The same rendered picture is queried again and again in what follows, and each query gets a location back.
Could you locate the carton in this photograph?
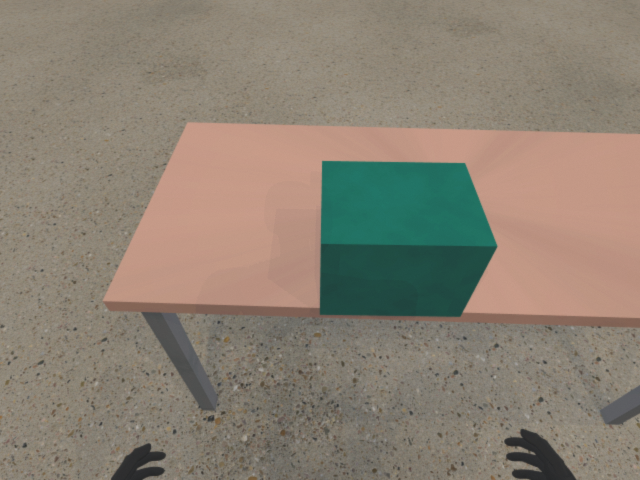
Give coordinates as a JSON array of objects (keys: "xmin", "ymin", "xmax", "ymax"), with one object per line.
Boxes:
[{"xmin": 320, "ymin": 161, "xmax": 498, "ymax": 317}]

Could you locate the table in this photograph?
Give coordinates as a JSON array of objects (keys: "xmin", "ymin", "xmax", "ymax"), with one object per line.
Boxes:
[{"xmin": 103, "ymin": 122, "xmax": 640, "ymax": 425}]

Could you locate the left robot hand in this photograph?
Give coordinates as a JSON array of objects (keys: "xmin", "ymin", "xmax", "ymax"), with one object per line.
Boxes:
[{"xmin": 111, "ymin": 443, "xmax": 166, "ymax": 480}]

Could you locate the right robot hand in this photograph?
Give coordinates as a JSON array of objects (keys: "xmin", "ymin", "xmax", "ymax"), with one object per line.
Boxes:
[{"xmin": 504, "ymin": 429, "xmax": 576, "ymax": 480}]

